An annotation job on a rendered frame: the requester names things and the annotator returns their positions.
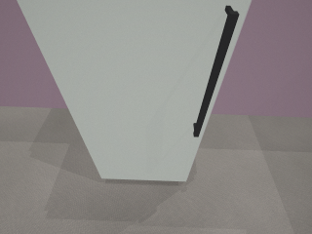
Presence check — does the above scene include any handle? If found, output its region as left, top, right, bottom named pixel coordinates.
left=193, top=5, right=239, bottom=137

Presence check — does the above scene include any fridge door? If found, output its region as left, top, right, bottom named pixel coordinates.
left=17, top=0, right=251, bottom=182

